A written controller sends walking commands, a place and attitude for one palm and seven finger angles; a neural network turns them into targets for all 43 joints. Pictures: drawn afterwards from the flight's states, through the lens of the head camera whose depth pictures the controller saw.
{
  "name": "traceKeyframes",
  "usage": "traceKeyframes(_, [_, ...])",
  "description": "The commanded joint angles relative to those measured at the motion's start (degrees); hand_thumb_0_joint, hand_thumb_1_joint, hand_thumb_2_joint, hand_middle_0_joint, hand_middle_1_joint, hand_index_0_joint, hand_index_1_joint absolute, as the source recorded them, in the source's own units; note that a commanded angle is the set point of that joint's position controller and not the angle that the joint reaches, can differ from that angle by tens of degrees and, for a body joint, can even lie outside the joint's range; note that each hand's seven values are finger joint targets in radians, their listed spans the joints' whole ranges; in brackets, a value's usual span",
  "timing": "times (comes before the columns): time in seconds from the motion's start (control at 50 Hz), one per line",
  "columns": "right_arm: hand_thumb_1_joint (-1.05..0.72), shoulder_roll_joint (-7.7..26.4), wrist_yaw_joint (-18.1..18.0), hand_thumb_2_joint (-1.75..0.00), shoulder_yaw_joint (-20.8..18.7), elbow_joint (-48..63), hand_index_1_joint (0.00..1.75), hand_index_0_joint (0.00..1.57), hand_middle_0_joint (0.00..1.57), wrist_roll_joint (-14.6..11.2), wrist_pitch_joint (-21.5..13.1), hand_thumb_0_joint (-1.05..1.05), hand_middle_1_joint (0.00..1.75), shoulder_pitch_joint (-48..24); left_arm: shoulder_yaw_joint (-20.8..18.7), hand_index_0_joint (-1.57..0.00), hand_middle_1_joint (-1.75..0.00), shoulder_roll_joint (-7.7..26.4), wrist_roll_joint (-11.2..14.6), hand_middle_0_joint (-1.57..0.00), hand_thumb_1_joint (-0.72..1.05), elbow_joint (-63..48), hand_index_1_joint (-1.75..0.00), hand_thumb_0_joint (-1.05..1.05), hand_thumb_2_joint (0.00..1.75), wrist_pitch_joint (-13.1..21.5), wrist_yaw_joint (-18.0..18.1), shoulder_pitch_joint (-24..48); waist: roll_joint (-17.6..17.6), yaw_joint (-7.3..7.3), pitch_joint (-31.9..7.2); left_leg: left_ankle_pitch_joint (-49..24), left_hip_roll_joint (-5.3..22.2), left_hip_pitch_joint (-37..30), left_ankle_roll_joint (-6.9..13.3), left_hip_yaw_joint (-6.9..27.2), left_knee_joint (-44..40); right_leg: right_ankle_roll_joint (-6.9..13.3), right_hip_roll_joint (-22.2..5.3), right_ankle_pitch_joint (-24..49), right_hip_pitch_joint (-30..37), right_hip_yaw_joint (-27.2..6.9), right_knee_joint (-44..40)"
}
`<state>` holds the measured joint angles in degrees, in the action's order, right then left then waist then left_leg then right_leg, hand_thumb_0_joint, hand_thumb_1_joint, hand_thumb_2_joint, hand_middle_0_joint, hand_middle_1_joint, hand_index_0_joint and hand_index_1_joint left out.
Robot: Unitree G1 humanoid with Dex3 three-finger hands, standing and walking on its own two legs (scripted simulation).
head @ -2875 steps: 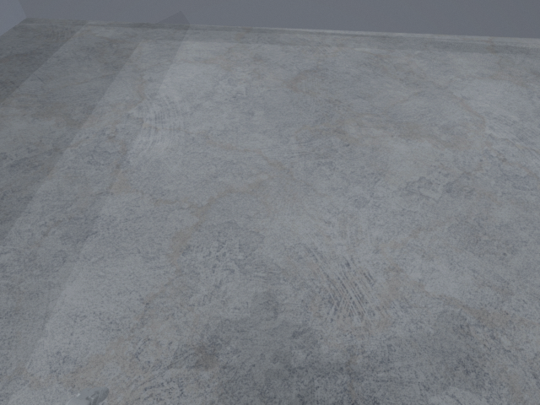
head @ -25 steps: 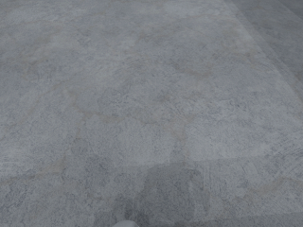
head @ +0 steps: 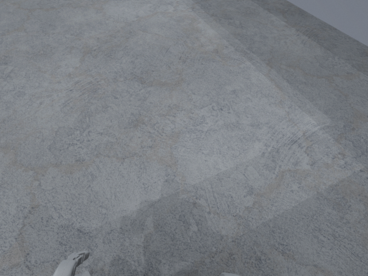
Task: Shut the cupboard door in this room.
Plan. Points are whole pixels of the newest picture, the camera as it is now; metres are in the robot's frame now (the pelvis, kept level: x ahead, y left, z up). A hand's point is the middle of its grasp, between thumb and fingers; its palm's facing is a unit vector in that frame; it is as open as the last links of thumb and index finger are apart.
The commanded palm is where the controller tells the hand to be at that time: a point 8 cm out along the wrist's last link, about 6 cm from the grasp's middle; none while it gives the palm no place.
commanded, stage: turn to face it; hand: left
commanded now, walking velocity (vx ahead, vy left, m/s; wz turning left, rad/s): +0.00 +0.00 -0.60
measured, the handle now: out of the picture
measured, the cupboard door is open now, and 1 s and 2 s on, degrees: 55 55 55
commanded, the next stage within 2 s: none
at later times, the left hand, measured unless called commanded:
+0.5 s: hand out of the picture +0.14 +0.19 -0.19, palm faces -0.24 -0.96 -0.16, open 7.4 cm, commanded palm none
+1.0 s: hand (159, 232) +0.24 +0.08 -0.15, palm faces -0.57 -0.78 -0.27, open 7.4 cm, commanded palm none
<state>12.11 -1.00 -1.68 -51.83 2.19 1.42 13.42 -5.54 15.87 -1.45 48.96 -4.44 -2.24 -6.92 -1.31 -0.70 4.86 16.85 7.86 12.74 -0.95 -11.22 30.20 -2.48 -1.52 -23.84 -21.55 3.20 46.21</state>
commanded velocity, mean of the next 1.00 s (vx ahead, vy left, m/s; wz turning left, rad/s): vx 0.00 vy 0.00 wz -0.60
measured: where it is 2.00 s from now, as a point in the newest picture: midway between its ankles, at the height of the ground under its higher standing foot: outside the picture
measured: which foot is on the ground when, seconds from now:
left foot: down 0.00-0.06, up 0.08-0.40, down 0.42-0.88, up 0.90-1.00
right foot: up 0.00-0.04, down 0.06-0.44, up 0.46-0.86, down 0.88-1.00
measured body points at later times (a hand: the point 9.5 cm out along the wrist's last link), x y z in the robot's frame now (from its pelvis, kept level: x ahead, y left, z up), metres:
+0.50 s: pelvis +0.02 +0.02 -0.01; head +0.08 +0.04 +0.44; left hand +0.15 +0.24 -0.17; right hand +0.05 -0.26 -0.12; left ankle +0.06 +0.11 -0.74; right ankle -0.03 -0.11 -0.70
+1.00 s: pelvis +0.02 -0.01 -0.01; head +0.05 -0.05 +0.44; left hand +0.27 +0.12 -0.13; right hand -0.10 -0.25 -0.16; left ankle +0.06 +0.12 -0.67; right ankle -0.04 -0.09 -0.74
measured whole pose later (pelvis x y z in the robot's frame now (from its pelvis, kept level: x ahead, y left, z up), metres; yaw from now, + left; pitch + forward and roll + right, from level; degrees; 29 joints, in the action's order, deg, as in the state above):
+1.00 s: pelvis +0.02 -0.01 -0.01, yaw -36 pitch +1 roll +0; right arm 15.3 -1.0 -3.4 -53.1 1.2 4.4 13.7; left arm -3.1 11.8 -1.2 49.2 -1.7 -0.6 -7.9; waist -3.2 -1.7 4.6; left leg 28.6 6.0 25.3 -3.8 -5.1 63.0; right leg 1.7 0.6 -18.5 -16.0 2.2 33.8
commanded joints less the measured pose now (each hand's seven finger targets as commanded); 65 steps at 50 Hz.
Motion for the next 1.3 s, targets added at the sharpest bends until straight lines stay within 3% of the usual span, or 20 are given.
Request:
traceKeyframes(0.0, [-0.9,12.53,-0.19,-0.9,-4.06,3.8,0.3,0.2,0.2,-0.88,-0.88,0.0,0.3,-0.34,-0.33,-0.2,-0.3,3.8,0.18,-0.2,0.9,-3.23,-0.3,0.0,0.9,2.19,0.28,-5.99,-5.26,2.72,-9.01,-18.46,9.44,-0.36,2.95,4.39,4.2,2.07,0.85,14.3,13.45,1.18,-20.17])
traceKeyframes(0.04, [-0.9,6.05,0.27,-0.9,-2.52,7.84,0.3,0.2,0.2,-1.32,-0.47,0.0,0.3,-3.54,-2.09,-0.2,-0.3,13.67,-0.22,-0.2,0.9,-1.58,-0.3,0.0,0.9,3.44,1.68,-11.15,20.51,5.41,-8.06,20.43,-3.74,21.61,-3.01,1.46,27.65,11.31,-19.59,41.62,22.73,-26.8,-26.64])
traceKeyframes(0.06, [-0.9,7.88,-0.24,-0.9,-2.38,7.95,0.3,0.2,0.2,-1.39,0.5,0.0,0.3,-4.34,-1.97,-0.2,-0.3,14.06,0.35,-0.2,0.9,-1.49,-0.3,0.0,0.9,3.21,2.32,-12.17,17.06,5.87,-8.11,19.34,-2.71,22.12,-2.49,9.19,35.36,15.22,-21.68,37.96,18.78,-27.08,-27.41])
traceKeyframes(0.18, [-0.9,7.2,0.17,-0.9,-2.52,5.29,0.3,0.2,0.2,-1.34,0.57,0.0,0.3,-2.55,-0.75,-0.2,-0.3,8.02,0.11,-0.2,0.9,-4.52,-0.3,0.0,0.9,3.41,3.16,-2.15,10.0,0.32,-8.43,5.57,-2.53,18.24,-3.95,10.71,32.45,11.99,-11.08,34.14,14.24,-15.86,-24.6])
traceKeyframes(0.3, [-0.9,5.43,-0.1,-0.9,-2.29,6.75,0.3,0.2,0.2,-1.67,-0.12,0.0,0.3,-4.2,-1.5,-0.2,-0.3,9.11,-0.37,-0.2,0.9,-3.57,-0.3,0.0,0.9,3.06,2.62,-4.41,9.18,1.71,-7.49,7.72,-5.82,11.81,-3.46,9.61,15.14,13.22,-10.7,30.07,10.83,-22.29,-23.8])
traceKeyframes(0.36, [-0.9,5.93,-0.7,-0.9,-2.36,5.32,0.3,0.2,0.2,-1.95,-0.82,0.0,0.3,1.1,-1.53,-0.2,-0.3,8.36,0.25,-0.2,0.9,-3.65,-0.3,0.0,0.9,2.6,2.48,-2.16,9.27,-1.18,-8.7,-1.2,-7.04,0.55,-2.83,9.65,0.25,9.63,-7.88,28.47,5.31,-23.24,-19.62])
traceKeyframes(0.38, [-0.9,7.82,-0.88,-0.9,-2.7,4.82,0.3,0.2,0.2,-1.84,-1.38,0.0,0.3,3.22,-1.14,-0.2,-0.3,6.31,0.55,-0.2,0.9,-4.04,-0.3,0.0,0.9,2.34,2.41,-1.45,4.37,-2.18,-9.32,-4.26,-3.5,-6.72,-1.98,12.58,-7.43,6.77,-4.1,21.52,-0.55,-20.44,-15.62])
traceKeyframes(0.4, [-0.9,13.32,-1.17,-0.9,-3.5,4.89,0.3,0.2,0.2,-0.95,-2.05,0.0,0.3,4.29,-0.42,-0.2,-0.3,2.59,1.22,-0.2,0.9,-4.98,-0.3,0.0,0.9,2.06,1.99,-3.47,-11.9,-1.99,-10.62,-8.06,9.59,-13.56,2.42,25.39,-12.94,3.23,4.18,4.56,-9.81,-12.71,-5.32])
traceKeyframes(0.42, [-0.9,16.06,-1.4,-0.9,-3.9,5.43,0.3,0.2,0.2,-0.66,-1.74,0.0,0.3,5.31,-0.12,-0.2,-0.3,2.5,0.9,-0.2,0.9,-5.59,-0.3,0.0,0.9,2.06,1.73,-2.78,-17.87,-2.58,-9.69,-15.77,19.41,-11.25,8.27,32.16,-13.97,1.13,5.06,-12.79,-12.18,-5.46,8.34])
traceKeyframes(0.56, [-0.9,10.54,-1.87,-0.9,-2.37,6.4,0.3,0.2,0.2,-0.37,-1.84,0.0,0.3,0.45,-0.67,-0.2,-0.3,2.08,0.23,-0.2,0.9,-3.27,-0.3,0.0,0.9,0.8,-0.16,-2.48,-6.14,-0.04,-6.29,-24.12,10.97,-8.32,8.01,12.92,-10.57,-1.24,0.09,-0.54,-12.09,-3.15,19.94])
traceKeyframes(0.74, [-0.9,11.89,-0.88,-0.9,-3.85,3.06,0.3,0.2,0.2,-0.41,-1.42,0.0,0.3,4.41,0.32,-0.2,-0.3,0.63,0.19,-0.2,0.9,-4.68,-0.3,0.0,0.9,1.31,-0.18,1.77,-11.17,-2.28,-8.35,-33.28,13.2,-11.62,7.93,5.49,-5.53,0.06,0.63,-0.38,-4.1,2.39,0.11])
traceKeyframes(0.82, [-0.9,12.42,-0.37,-0.9,-4.1,3.2,0.3,0.2,0.2,-0.74,-1.16,0.0,0.3,1.96,-0.07,-0.2,-0.3,2.45,0.19,-0.2,0.9,-3.4,-0.3,0.0,0.9,1.98,0.24,-3.18,-8.92,1.21,-8.65,-26.64,12.68,-4.7,3.98,2.36,1.55,2.28,1.23,10.61,8.71,3.12,-16.15])
traceKeyframes(0.84, [-0.9,11.56,-0.02,-0.9,-4.03,3.83,0.3,0.2,0.2,-1.29,-1.13,0.0,0.3,0.78,-0.64,-0.2,-0.3,5.43,-0.06,-0.2,0.9,-1.89,-0.3,0.0,0.9,2.55,0.63,-8.58,-2.0,4.16,-10.74,-19.83,9.99,0.64,1.07,-0.14,10.21,3.99,-2.41,18.8,17.4,-2.01,-22.84])
traceKeyframes(0.86, [-0.9,6.37,0.2,-0.9,-2.79,6.39,0.3,0.2,0.2,-1.58,-0.96,0.0,0.3,-1.05,-1.76,-0.2,-0.3,11.67,-0.6,-0.2,0.9,-0.71,-0.3,0.0,0.9,3.5,1.44,-12.02,17.41,5.93,-10.47,11.7,0.6,17.12,-2.58,-2.72,23.28,9.81,-16.42,37.56,26.35,-21.85,-26.08])
traceKeyframes(0.88, [-0.9,6.76,-0.2,-0.9,-2.49,7.73,0.3,0.2,0.2,-1.35,-0.06,0.0,0.3,-3.02,-2.1,-0.2,-0.3,13.67,0.38,-0.2,0.9,0.17,-0.3,0.0,0.9,3.33,2.23,-13.47,17.69,6.41,-9.21,21.83,-2.5,21.84,-3.22,4.25,33.64,14.8,-21.97,49.34,22.22,-26.83,-25.04])
traceKeyframes(1.0, [-0.9,6.92,0.21,-0.9,-2.58,4.76,0.3,0.2,0.2,-1.08,0.8,0.0,0.3,-1.81,-0.33,-0.2,-0.3,7.41,0.57,-0.2,0.9,-3.43,-0.3,0.0,0.9,3.65,3.02,-2.66,9.61,0.49,-6.51,4.95,-1.64,19.92,-4.39,10.58,35.26,11.82,-10.7,35.79,13.06,-15.25,-25.56])
traceKeyframes(1.16, [-0.9,5.82,-0.09,-0.9,-2.27,7.07,0.3,0.2,0.2,-1.57,0.01,0.0,0.3,-5.11,-1.26,-0.2,-0.3,8.89,-0.14,-0.2,0.9,-2.64,-0.3,0.0,0.9,3.53,2.59,-5.14,9.04,1.92,-7.93,7.26,-5.17,14.95,-4.34,9.96,17.82,13.64,-10.11,33.07,13.35,-22.5,-23.93])
traceKeyframes(1.24, [-0.9,6.44,-0.78,-0.9,-2.32,5.26,0.3,0.2,0.2,-2.0,-0.93,0.0,0.3,1.7,-1.42,-0.2,-0.3,8.17,0.43,-0.2,0.9,-3.09,-0.3,0.0,0.9,2.76,2.52,-1.65,9.12,-1.69,-9.38,-4.2,-6.65,-1.73,-3.3,9.72,-2.28,8.8,-6.6,29.36,4.33,-23.2,-18.17])
traceKeyframes(1.26, [-0.9,9.33,-1.04,-0.9,-2.72,4.82,0.3,0.2,0.2,-1.65,-1.58,0.0,0.3,3.58,-0.88,-0.2,-0.3,5.66,0.93,-0.2,0.9,-3.76,-0.3,0.0,0.9,2.48,2.36,-1.76,1.55,-2.28,-10.33,-5.97,-0.75,-9.0,-1.67,14.6,-9.74,5.74,-1.56,20.79,-1.66,-19.08,-13.13])
traceKeyframes(1.28, [-0.9,14.74,-1.03,-0.9,-3.88,5.38,0.3,0.2,0.2,-0.95,-1.75,0.0,0.3,3.96,-0.22,-0.2,-0.3,2.21,1.4,-0.2,0.9,-4.41,-0.3,0.0,0.9,2.37,1.84,-4.12,-14.75,-1.8,-11.2,-11.86,13.39,-14.16,3.69,28.92,-12.71,2.36,6.11,-2.22,-10.88,-11.01,-1.15])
